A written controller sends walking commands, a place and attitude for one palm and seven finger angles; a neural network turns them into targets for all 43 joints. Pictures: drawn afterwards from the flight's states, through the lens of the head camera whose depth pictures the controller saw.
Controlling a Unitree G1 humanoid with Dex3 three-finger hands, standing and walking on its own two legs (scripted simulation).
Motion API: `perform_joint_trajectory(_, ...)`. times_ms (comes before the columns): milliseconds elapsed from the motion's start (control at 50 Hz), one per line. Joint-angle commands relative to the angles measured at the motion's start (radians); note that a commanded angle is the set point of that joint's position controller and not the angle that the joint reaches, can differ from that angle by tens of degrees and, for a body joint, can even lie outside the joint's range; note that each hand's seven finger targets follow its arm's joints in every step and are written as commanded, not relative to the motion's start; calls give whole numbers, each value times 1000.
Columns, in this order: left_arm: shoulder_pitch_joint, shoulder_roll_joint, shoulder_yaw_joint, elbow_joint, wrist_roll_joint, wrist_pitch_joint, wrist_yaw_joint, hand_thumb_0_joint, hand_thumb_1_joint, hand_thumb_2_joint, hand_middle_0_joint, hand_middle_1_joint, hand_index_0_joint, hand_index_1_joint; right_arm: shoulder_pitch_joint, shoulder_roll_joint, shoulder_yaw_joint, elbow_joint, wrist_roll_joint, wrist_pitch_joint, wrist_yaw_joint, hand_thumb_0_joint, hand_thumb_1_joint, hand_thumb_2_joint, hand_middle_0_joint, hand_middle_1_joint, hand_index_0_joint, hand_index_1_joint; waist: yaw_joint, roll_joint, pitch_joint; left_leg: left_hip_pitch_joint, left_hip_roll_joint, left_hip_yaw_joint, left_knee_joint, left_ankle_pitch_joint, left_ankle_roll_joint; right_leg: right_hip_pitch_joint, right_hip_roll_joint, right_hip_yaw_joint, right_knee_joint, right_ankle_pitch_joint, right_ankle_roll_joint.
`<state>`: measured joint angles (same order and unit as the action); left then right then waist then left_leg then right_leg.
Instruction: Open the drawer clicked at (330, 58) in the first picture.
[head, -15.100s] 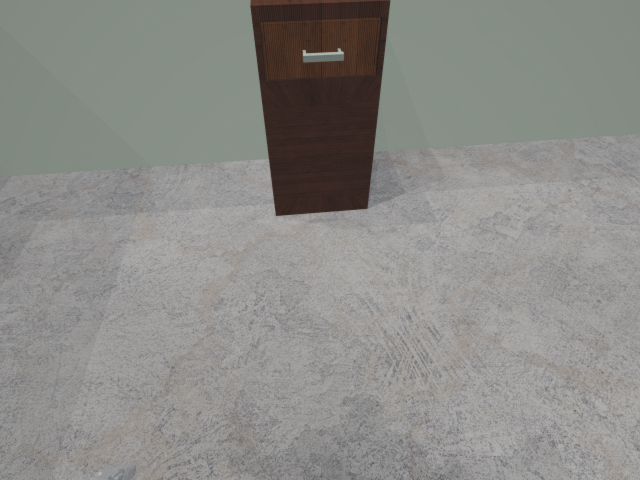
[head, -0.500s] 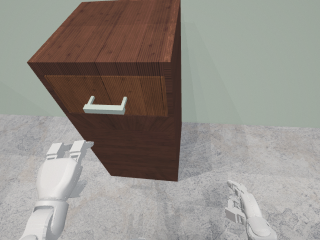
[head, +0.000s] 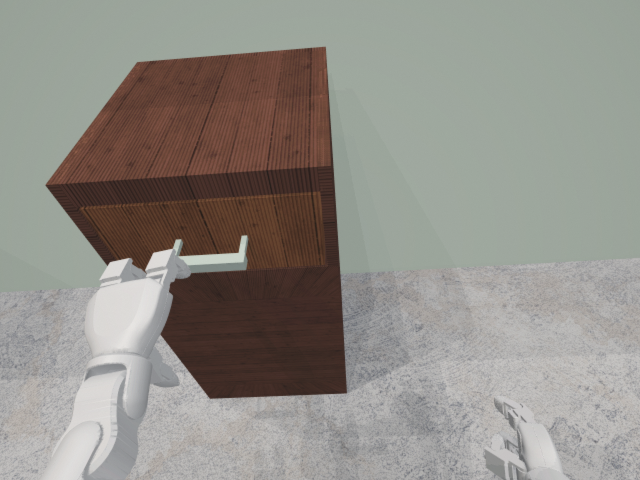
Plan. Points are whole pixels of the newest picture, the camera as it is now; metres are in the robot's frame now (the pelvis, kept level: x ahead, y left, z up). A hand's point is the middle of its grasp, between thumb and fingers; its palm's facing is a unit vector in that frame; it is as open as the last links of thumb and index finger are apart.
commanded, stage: raise the hand with hooked fingers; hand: left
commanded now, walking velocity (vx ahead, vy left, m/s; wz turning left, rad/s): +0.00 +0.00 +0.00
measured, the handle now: (208, 253) +0.46 +0.25 -0.01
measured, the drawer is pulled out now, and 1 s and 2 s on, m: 0.00 0.00 0.00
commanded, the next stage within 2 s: move the hooked fingers above the handle in 0.64 s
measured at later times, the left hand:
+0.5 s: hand (141, 301) +0.29 +0.26 +0.09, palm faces +0.00 -0.10 -1.00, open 13.8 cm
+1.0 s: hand (156, 295) +0.31 +0.24 +0.09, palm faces +0.01 -0.06 -1.00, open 13.8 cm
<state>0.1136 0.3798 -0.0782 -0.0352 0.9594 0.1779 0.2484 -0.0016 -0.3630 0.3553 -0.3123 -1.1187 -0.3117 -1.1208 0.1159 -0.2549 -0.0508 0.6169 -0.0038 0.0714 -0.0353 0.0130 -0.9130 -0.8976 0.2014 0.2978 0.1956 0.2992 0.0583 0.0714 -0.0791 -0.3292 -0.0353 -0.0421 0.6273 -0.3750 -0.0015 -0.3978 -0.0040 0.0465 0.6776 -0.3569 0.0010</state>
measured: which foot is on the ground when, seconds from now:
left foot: down 0.00-1.00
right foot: down 0.00-1.00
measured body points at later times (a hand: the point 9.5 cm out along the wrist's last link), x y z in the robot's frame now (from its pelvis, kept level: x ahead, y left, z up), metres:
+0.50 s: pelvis -0.01 +0.02 +0.01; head +0.01 -0.01 +0.46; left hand +0.29 +0.26 +0.15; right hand +0.17 -0.20 -0.10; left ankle -0.03 +0.13 -0.72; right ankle -0.01 -0.12 -0.72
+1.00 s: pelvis -0.01 -0.02 +0.01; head +0.01 -0.05 +0.46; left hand +0.30 +0.24 +0.14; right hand +0.20 -0.24 -0.10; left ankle -0.03 +0.13 -0.72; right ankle -0.01 -0.12 -0.72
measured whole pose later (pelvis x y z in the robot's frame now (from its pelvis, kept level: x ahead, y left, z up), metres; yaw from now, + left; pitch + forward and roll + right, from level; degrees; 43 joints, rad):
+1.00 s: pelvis -0.01 -0.02 +0.01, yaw +1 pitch +3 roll +1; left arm -0.16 0.47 -0.05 0.20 0.95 0.03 0.08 0.00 -0.49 0.30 -0.32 -1.20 -0.32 -1.21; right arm 0.13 -0.25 -0.02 0.62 0.01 0.07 -0.06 0.01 -0.91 -0.90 0.21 0.30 0.20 0.30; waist 0.07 0.07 -0.03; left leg -0.26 -0.01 -0.08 0.50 -0.30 -0.02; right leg -0.32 0.01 0.01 0.55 -0.29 -0.02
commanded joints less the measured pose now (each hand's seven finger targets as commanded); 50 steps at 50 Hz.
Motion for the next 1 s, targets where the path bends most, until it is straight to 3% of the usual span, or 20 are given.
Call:
perform_joint_trajectory(0,-323,220,102,-161,34,6,-27,0,-500,300,-300,-1200,-300,-1200,-137,-80,11,-168,9,-32,-13,0,-900,-900,200,300,200,300,10,-48,-128,73,1,39,-128,348,28,156,14,-74,-120,267,-39)
perform_joint_trajectory(40,-381,234,107,-126,39,8,-50,0,-500,300,-300,-1200,-300,-1200,-133,-78,17,-166,10,-25,-14,0,-900,-900,200,300,200,300,14,-49,-116,82,3,33,-151,345,22,169,19,-78,-135,249,-42)
perform_joint_trajectory(80,-442,248,114,-109,36,11,-72,0,-500,300,-300,-1200,-300,-1200,-126,-79,20,-166,13,-17,-15,0,-900,-900,200,300,200,300,14,-13,-130,104,7,25,-169,370,14,188,22,-85,-145,241,-48)
perform_joint_trajectory(220,-604,260,79,-62,17,-11,-168,0,-500,300,-300,-1200,-300,-1200,-102,-83,28,-155,14,-15,-11,0,-900,-900,200,300,200,300,-2,11,-145,157,15,10,-192,441,8,216,27,-88,-182,269,-52)
perform_joint_trajectory(300,-469,214,65,-35,-7,-44,-217,0,-500,300,-300,-1200,-300,-1200,-75,-86,22,-164,11,-17,5,0,-900,-900,200,300,200,300,11,-34,-158,160,19,10,-190,509,10,240,26,-93,-192,309,-48)
perform_joint_trajectory(320,-454,231,83,-54,-11,-56,-221,0,-500,300,-300,-1200,-300,-1200,-72,-91,20,-164,9,-15,8,0,-900,-900,200,300,200,300,13,-47,-154,157,21,12,-193,524,11,246,27,-90,-197,327,-47)
perform_joint_trajectory(400,-468,259,123,-123,-15,-113,-200,0,-500,300,-300,-1200,-300,-1200,-68,-94,17,-169,7,-24,16,0,-900,-900,200,300,200,300,24,-24,-163,145,18,4,-201,509,9,253,26,-92,-198,310,-51)
perform_joint_trajectory(480,-499,313,188,-170,-5,-156,-126,0,-500,300,-300,-1200,-300,-1200,-61,-93,8,-157,4,-33,11,0,-900,-900,200,300,200,300,33,0,-199,144,5,7,-202,471,7,263,30,-87,-198,296,-54)
perform_joint_trajectory(560,-500,288,178,-161,3,-154,-62,0,-500,300,-300,-1200,-300,-1200,-59,-88,-4,-136,10,-45,10,0,-900,-900,200,300,200,300,30,32,-221,156,-4,15,-190,485,4,242,31,-85,-192,314,-54)
perform_joint_trajectory(580,-493,287,180,-142,2,-141,-54,0,-500,300,-300,-1200,-300,-1200,-57,-91,-6,-132,12,-44,11,0,-900,-900,200,300,200,300,27,11,-224,151,-5,17,-191,472,4,250,33,-85,-193,309,-54)
perform_joint_trajectory(600,-485,255,150,-114,-4,-127,-54,0,-500,300,-300,-1200,-300,-1200,-59,-89,-6,-129,17,-45,11,0,-900,-900,200,300,200,300,20,-3,-206,141,-7,24,-188,458,9,241,29,-87,-195,313,-50)
perform_joint_trajectory(700,-445,221,90,-47,-21,-56,-103,0,-500,300,-300,-1200,-300,-1200,-80,-101,0,-133,27,-34,3,0,-900,-900,200,300,200,300,7,-80,-165,109,-13,50,-196,397,23,258,22,-77,-211,321,-37)
perform_joint_trajectory(760,-454,271,120,-27,-16,-46,-134,0,-500,300,-300,-1200,-300,-1200,-90,-105,4,-138,22,-25,-9,0,-900,-900,200,300,200,300,10,-131,-160,87,-18,61,-192,373,31,280,15,-66,-214,336,-28)
perform_joint_trajectory(800,-513,284,120,-24,-12,-65,-147,0,-500,300,-300,-1200,-300,-1200,-96,-102,13,-141,22,-26,-18,0,-900,-900,200,300,200,300,6,-111,-158,78,-24,64,-188,337,35,274,10,-58,-217,311,-25)
perform_joint_trajectory(820,-520,313,151,1,-8,-81,-147,0,-500,300,-300,-1200,-300,-1200,-85,-100,10,-132,18,-27,-23,0,-900,-900,200,300,200,300,8,-132,-152,75,-23,64,-184,346,37,275,13,-58,-214,325,-26)
perform_joint_trajectory(880,-556,357,196,22,-5,-128,-137,0,-500,300,-300,-1200,-300,-1200,-83,-95,10,-131,15,-30,-35,0,-900,-900,200,300,200,300,16,-95,-164,55,-32,67,-171,333,36,283,8,-43,-210,326,-23)
perform_joint_trajectory(900,-576,348,189,25,-5,-143,-132,0,-500,300,-300,-1200,-300,-1200,-81,-90,12,-134,18,-35,-37,0,-900,-900,200,300,200,300,15,-69,-169,55,-33,67,-167,328,38,276,7,-43,-206,323,-24)
perform_joint_trajectory(980,-617,358,202,95,-3,-176,-110,0,-500,300,-300,-1200,-300,-1200,-55,-91,2,-117,20,-42,-43,0,-900,-900,200,300,200,300,3,-60,-185,37,-38,70,-143,328,35,250,11,-41,-195,330,-23)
